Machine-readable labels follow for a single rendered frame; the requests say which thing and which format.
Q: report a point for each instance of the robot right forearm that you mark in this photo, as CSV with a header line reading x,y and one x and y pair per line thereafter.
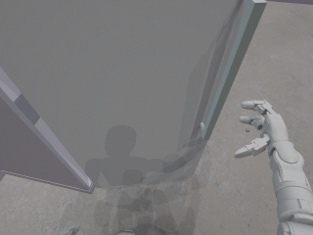
x,y
292,189

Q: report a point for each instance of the robot right hand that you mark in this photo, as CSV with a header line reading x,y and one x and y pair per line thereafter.
x,y
273,125

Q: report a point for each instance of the right robot upper arm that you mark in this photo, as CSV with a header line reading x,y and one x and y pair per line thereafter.
x,y
294,228

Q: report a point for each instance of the handle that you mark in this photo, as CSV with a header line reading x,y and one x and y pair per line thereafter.
x,y
250,21

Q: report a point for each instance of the robot left hand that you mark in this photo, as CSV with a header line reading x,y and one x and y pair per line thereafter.
x,y
70,230

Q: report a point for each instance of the fridge door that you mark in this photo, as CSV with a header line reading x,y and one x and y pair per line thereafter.
x,y
123,84

